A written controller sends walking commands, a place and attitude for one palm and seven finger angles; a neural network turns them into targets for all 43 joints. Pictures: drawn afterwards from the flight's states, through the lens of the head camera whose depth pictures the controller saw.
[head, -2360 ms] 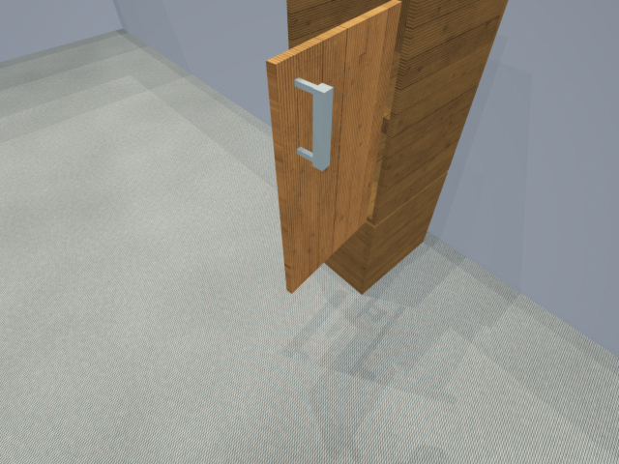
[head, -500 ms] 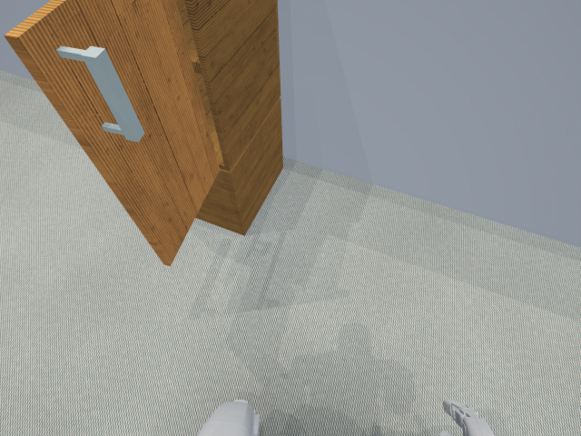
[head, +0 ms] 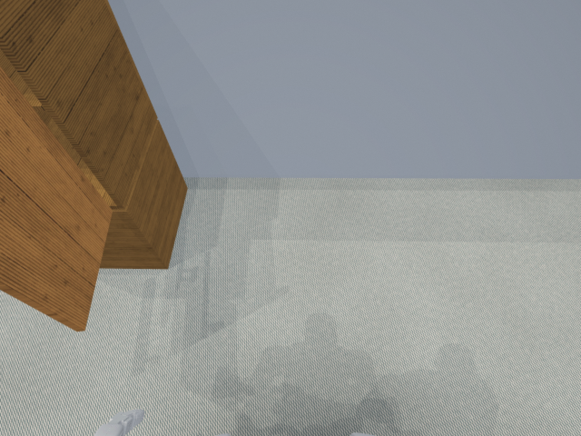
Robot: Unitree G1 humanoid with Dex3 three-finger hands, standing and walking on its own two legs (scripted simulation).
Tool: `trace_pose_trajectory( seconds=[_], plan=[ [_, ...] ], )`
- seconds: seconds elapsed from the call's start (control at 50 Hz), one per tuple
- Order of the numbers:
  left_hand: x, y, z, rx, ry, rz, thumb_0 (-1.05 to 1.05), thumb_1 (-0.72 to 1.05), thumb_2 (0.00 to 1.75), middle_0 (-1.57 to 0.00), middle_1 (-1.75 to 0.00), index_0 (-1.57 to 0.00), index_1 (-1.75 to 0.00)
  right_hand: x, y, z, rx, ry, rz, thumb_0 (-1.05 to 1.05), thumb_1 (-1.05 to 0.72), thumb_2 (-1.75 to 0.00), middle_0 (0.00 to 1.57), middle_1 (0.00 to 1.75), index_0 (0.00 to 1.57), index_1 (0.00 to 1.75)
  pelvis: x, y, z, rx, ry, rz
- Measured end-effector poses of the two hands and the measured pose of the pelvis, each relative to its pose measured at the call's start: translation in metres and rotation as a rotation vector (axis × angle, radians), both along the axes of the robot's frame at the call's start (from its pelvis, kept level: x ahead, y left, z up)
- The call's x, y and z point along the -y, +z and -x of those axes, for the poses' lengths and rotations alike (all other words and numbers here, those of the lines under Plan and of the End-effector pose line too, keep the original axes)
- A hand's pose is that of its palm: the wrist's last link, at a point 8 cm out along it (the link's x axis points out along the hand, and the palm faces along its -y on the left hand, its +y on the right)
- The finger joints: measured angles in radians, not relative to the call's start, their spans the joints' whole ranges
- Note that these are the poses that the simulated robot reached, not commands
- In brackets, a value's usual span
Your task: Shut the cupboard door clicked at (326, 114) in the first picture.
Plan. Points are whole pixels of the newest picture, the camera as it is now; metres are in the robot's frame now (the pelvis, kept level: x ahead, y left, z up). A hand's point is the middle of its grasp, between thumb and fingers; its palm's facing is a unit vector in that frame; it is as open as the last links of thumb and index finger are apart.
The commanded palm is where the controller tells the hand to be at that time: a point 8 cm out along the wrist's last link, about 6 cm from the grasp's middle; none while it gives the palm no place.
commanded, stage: walk around to get in front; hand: left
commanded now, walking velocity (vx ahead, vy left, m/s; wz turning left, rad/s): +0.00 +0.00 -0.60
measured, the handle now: out of the picture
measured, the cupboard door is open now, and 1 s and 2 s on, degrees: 97 97 97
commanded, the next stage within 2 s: none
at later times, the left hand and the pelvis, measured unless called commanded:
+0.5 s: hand (182, 420) +0.15 +0.19 -0.17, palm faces -0.21 -0.96 -0.18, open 7.4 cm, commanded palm none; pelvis +0.03 +0.01 +0.01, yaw -16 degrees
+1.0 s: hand (255, 365) +0.23 +0.08 -0.15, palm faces -0.54 -0.80 -0.26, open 7.4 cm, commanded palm none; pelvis +0.04 -0.03 +0.01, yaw -35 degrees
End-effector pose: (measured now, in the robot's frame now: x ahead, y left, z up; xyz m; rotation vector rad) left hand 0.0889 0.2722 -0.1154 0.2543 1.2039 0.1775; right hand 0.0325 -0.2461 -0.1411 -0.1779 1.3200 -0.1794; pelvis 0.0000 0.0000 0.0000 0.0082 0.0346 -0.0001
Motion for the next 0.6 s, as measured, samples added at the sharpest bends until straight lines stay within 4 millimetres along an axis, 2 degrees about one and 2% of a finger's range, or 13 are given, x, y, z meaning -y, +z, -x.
trace_pose_trajectory(
  seconds=[0.04, 0.1, 0.18, 0.26, 0.34, 0.44, 0.5, 0.6],
  plan=[
    [0.013, 0.002, -0.012, 0.012, -0.035, -0.015, 0.0, 0.91, 0.9, -0.2, -0.3, -0.2, -0.3, 0.014, -0.007, 0.01, -0.035, -0.04, 0.003, 0.0, -0.9, -0.9, 0.21, 0.3, 0.2, 0.3, 0.005, -0.002, 0.0, 0.006, -0.022, 0.001],
    [0.029, 0.007, -0.021, 0.007, -0.062, -0.017, 0.0, 0.91, 0.9, -0.2, -0.3, -0.2, -0.3, 0.027, -0.002, 0.014, -0.053, -0.08, 0.012, 0.0, -0.91, -0.9, 0.2, 0.3, 0.2, 0.3, 0.011, 0.005, -0.002, 0.01, -0.052, -0.007],
    [0.048, 0.006, -0.027, -0.019, -0.099, 0.01, 0.0, 0.9, 0.9, -0.2, -0.3, -0.2, -0.3, 0.036, 0.01, 0.004, -0.008, -0.121, 0.023, 0.01, -0.91, -0.9, 0.2, 0.3, 0.2, 0.3, 0.016, 0.013, -0.006, 0.009, -0.1, -0.017],
    [0.058, 0.0, -0.031, -0.04, -0.128, 0.046, 0.0, 0.9, 0.9, -0.2, -0.3, -0.21, -0.3, 0.035, 0.019, -0.013, 0.054, -0.15, 0.036, 0.0, -0.91, -0.9, 0.2, 0.3, 0.19, 0.3, 0.014, 0.015, -0.013, 0.009, -0.14, -0.011],
    [0.057, -0.008, -0.037, -0.054, -0.146, 0.076, 0.0, 0.9, 0.9, -0.21, -0.3, -0.21, -0.3, 0.026, 0.026, -0.032, 0.114, -0.168, 0.049, 0.0, -0.91, -0.9, 0.2, 0.3, 0.19, 0.3, 0.007, 0.013, -0.02, 0.007, -0.178, 0.002],
    [0.04, -0.026, -0.053, -0.07, -0.159, 0.1, 0.0, 0.9, 0.9, -0.21, -0.3, -0.21, -0.3, 0.007, 0.03, -0.045, 0.183, -0.182, 0.082, 0.0, -0.91, -0.9, 0.2, 0.3, 0.2, 0.3, -0.009, 0.004, -0.031, -0.004, -0.227, 0.027],
    [0.033, -0.024, -0.067, -0.078, -0.198, 0.098, 0.01, 0.9, 0.9, -0.2, -0.3, -0.21, -0.3, -0.005, 0.037, -0.037, 0.175, -0.194, 0.086, 0.0, -0.91, -0.9, 0.21, 0.3, 0.2, 0.3, -0.014, 0.009, -0.034, 0.004, -0.279, 0.032],
    [0.033, -0.012, -0.094, -0.068, -0.267, 0.089, 0.01, 0.91, 0.9, -0.2, -0.3, -0.2, -0.3, -0.015, 0.043, -0.009, 0.128, -0.264, 0.077, 0.0, -0.9, -0.9, 0.21, 0.3, 0.2, 0.3, -0.014, 0.019, -0.039, -0.003, -0.347, 0.046]
  ],
)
